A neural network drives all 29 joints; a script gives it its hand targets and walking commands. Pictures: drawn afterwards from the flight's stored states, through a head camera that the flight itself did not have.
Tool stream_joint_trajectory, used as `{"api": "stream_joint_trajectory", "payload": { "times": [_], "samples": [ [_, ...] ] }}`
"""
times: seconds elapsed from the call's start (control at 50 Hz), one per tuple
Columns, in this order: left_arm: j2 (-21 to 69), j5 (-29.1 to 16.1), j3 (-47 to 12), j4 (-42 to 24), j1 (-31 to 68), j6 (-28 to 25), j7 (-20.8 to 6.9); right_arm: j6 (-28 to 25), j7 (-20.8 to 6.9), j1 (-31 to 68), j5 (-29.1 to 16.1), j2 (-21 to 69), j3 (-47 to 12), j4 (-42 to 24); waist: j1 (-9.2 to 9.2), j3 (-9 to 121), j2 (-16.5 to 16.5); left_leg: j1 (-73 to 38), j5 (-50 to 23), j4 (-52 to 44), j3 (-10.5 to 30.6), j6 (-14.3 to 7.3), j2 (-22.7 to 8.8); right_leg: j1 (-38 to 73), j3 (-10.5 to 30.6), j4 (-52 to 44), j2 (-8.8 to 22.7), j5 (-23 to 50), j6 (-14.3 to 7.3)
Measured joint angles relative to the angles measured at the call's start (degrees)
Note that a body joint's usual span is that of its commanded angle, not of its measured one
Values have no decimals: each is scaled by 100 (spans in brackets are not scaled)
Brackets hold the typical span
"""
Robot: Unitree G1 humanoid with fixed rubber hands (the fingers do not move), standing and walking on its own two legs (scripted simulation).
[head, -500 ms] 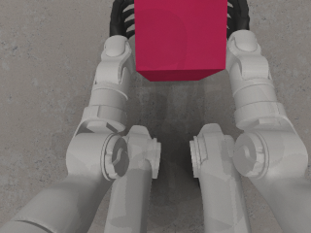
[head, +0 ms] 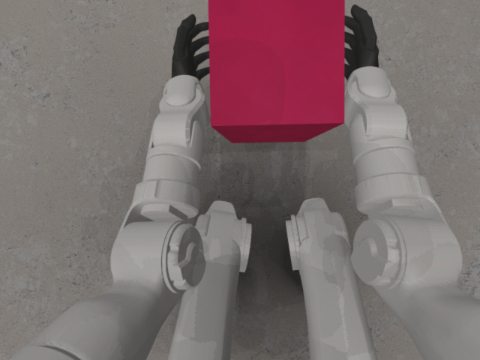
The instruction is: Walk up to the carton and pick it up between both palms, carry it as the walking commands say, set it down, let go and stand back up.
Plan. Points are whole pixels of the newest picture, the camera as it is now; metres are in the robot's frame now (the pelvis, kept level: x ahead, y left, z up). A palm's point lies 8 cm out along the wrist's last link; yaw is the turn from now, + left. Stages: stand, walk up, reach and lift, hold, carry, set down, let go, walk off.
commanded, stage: reach and lift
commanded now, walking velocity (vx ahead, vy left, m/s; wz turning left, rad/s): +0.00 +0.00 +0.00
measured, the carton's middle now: (270, 81) +0.52 -0.02 -0.17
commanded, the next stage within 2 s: none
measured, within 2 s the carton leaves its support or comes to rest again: neither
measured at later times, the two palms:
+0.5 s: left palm (172, 68) +0.49 +0.10 -0.03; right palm (385, 60) +0.49 -0.14 -0.03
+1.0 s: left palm (146, 58) +0.47 +0.11 +0.04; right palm (418, 48) +0.47 -0.14 +0.04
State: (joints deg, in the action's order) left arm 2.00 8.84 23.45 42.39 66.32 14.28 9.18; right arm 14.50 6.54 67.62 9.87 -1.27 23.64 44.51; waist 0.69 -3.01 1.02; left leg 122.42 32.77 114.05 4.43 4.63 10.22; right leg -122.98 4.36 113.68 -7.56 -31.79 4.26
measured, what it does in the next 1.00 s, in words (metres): rises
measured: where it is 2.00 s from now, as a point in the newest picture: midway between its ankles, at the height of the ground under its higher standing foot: (262, 274)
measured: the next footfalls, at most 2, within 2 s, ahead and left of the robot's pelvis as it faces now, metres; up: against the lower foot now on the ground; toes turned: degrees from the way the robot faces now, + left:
none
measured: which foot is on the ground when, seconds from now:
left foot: down 0.00-1.00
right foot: down 0.00-1.00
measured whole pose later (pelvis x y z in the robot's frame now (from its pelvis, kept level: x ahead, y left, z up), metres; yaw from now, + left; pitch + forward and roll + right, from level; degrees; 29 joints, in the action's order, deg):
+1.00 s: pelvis +0.01 +0.00 +0.11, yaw +0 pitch +36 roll +0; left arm 6.6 12.6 25.6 40.8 54.3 14.9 7.5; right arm 14.8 6.7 55.5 12.1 3.6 24.5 43.1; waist 0.3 3.9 1.1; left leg 99.4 30.7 94.8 6.7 3.6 9.9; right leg -100.0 6.0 94.2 -8.0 -29.6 3.4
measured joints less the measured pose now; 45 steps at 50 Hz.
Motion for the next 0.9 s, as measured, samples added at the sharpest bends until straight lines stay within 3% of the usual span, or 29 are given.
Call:
{"api": "stream_joint_trajectory", "payload": {
  "times": [0.9],
  "samples": [
    [407,363,243,-148,-1028,97,-173,84,18,-1040,242,449,112,-145,-36,638,9,-2011,-193,-1704,205,-76,-20,2001,145,-1707,-48,197,-75]
  ]
}}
